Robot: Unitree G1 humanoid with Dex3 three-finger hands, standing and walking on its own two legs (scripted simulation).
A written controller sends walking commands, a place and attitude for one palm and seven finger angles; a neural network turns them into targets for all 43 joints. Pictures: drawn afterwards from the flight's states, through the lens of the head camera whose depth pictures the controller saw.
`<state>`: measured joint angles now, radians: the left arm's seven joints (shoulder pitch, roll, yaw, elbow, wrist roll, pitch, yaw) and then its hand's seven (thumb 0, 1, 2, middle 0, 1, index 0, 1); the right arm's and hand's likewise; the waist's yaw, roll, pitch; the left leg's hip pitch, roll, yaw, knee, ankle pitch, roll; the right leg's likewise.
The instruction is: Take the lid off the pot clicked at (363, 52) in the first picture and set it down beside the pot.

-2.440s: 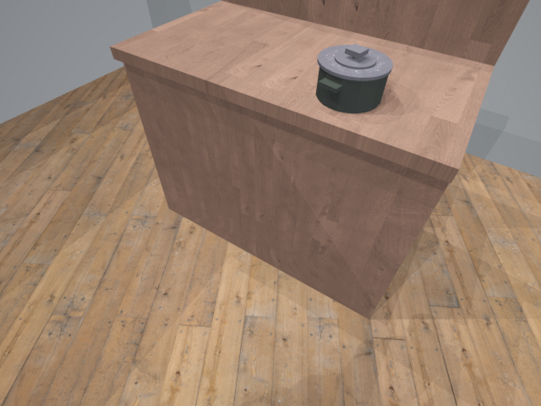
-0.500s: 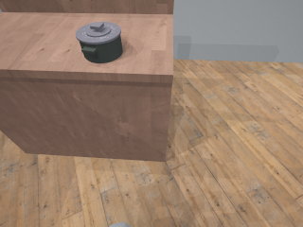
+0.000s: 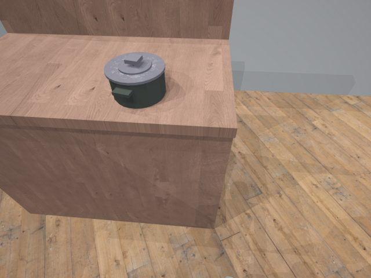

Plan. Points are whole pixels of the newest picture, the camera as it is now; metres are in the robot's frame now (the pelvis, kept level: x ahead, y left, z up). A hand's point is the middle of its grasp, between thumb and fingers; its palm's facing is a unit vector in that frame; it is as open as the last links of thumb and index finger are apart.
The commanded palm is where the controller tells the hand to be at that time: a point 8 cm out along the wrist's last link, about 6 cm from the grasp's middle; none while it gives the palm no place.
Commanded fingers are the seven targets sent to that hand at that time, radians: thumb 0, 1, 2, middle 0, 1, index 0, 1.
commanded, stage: take the last steps up to it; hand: left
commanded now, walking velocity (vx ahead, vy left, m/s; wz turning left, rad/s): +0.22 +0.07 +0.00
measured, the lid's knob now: (133, 59) +0.66 +0.19 +0.16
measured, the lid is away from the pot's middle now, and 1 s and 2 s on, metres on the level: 0.00 0.00 0.00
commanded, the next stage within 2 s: come to a stop and stand still in 0.18 s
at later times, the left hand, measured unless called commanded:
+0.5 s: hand out of the picture +0.09 +0.19 -0.19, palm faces +0.13 -0.98 -0.16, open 7.3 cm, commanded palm none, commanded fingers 0.00 0.90 0.90 -0.20 -0.30 -0.20 -0.30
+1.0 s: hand out of the picture +0.14 +0.18 -0.16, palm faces +0.04 -0.98 -0.22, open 7.4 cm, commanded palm none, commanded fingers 0.00 0.90 0.90 -0.20 -0.30 -0.20 -0.30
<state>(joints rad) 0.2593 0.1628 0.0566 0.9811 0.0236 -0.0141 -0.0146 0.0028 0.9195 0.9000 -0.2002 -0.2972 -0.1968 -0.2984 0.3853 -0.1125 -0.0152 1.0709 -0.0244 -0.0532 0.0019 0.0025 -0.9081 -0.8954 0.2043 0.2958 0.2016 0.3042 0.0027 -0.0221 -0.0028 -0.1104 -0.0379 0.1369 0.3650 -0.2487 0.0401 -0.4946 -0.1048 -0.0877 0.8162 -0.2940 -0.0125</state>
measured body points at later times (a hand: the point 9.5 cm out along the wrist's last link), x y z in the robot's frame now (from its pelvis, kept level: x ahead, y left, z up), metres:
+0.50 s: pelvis +0.14 +0.03 -0.01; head +0.15 +0.05 +0.44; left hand +0.09 +0.25 -0.18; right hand +0.24 -0.20 -0.15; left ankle +0.21 +0.16 -0.74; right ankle +0.11 -0.10 -0.74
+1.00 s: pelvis +0.12 +0.00 +0.00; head +0.13 -0.01 +0.45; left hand +0.14 +0.23 -0.14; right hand +0.14 -0.24 -0.16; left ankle +0.14 +0.14 -0.72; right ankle +0.10 -0.10 -0.74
